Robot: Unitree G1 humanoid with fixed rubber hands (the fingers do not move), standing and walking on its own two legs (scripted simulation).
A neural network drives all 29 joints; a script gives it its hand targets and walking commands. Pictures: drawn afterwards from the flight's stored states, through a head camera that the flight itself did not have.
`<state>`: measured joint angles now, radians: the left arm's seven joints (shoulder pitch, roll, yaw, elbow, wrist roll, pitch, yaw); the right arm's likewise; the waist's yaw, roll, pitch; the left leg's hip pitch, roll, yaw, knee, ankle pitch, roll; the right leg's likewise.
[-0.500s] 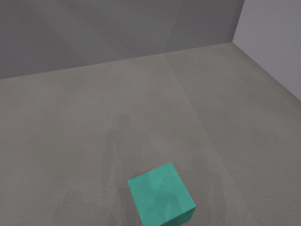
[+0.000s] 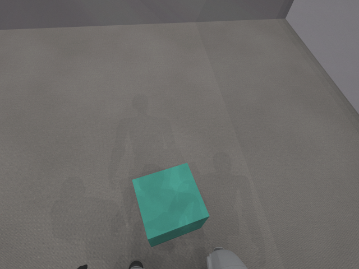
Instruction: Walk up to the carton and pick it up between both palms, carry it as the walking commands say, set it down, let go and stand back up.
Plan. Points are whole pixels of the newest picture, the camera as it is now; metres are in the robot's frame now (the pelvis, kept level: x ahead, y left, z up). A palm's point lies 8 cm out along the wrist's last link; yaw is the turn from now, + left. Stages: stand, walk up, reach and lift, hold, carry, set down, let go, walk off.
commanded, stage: walk up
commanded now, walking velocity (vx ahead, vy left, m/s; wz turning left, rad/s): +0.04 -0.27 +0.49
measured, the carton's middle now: (168, 205) +0.42 +0.02 -0.63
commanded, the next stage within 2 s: stand in 1.76 s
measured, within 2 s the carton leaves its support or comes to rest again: neither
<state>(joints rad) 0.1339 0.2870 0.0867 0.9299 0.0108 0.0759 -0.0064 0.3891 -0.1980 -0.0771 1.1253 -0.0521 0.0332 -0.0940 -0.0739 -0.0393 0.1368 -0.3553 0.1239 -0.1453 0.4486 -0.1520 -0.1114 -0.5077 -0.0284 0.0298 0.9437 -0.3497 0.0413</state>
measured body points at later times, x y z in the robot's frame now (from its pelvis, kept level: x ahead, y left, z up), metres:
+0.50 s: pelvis -0.01 -0.15 +0.01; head +0.03 -0.16 +0.46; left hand -0.07 +0.11 -0.12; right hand +0.17 -0.36 -0.14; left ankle -0.11 -0.05 -0.68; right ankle +0.01 -0.24 -0.74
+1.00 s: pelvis -0.02 -0.08 +0.00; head -0.01 -0.05 +0.45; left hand -0.05 +0.16 -0.17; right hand +0.09 -0.30 -0.14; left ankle -0.08 +0.02 -0.74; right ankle +0.03 -0.20 -0.72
